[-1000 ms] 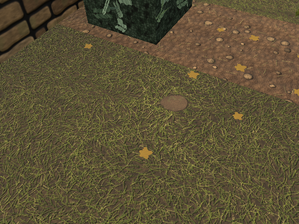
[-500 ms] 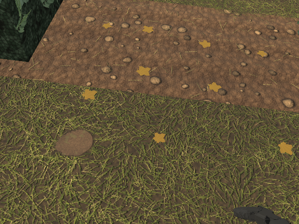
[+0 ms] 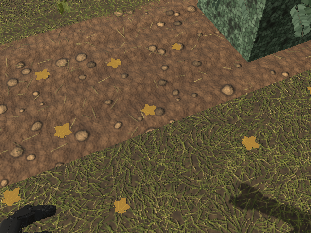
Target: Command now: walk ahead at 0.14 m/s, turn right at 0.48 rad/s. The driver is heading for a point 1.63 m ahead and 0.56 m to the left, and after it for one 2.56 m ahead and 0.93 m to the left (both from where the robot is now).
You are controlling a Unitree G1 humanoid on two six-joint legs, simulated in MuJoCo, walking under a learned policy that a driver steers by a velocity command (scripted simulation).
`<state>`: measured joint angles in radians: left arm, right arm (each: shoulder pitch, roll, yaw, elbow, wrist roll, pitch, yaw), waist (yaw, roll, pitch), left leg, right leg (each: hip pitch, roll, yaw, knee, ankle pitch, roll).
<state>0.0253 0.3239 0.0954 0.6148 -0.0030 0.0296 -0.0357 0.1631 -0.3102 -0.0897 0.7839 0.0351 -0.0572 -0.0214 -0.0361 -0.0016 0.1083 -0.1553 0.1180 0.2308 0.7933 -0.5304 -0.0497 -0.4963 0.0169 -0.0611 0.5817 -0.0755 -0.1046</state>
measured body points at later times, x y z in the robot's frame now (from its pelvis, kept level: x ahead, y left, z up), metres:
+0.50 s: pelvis +0.07 +0.07 +0.02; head +0.11 +0.10 +0.46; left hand +0.21 +0.37 -0.09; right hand +0.22 -0.20 -0.08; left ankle +0.06 +0.16 -0.71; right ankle +0.11 -0.07 -0.66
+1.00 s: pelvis +0.11 +0.05 +0.03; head +0.15 +0.06 +0.47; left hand +0.06 +0.37 -0.06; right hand +0.44 -0.07 -0.06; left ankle +0.01 +0.14 -0.64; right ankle +0.19 -0.03 -0.71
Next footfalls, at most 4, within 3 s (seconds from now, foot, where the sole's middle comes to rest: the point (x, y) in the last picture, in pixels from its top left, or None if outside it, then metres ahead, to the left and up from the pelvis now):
0.40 left None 0.10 0.16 -0.75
0.90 right None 0.22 -0.01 -0.75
1.24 left None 0.03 0.18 -0.75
1.62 right None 0.19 -0.05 -0.75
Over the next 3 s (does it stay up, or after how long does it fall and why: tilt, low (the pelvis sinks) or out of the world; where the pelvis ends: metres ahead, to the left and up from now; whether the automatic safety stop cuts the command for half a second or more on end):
stays up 0.75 0.22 -0.02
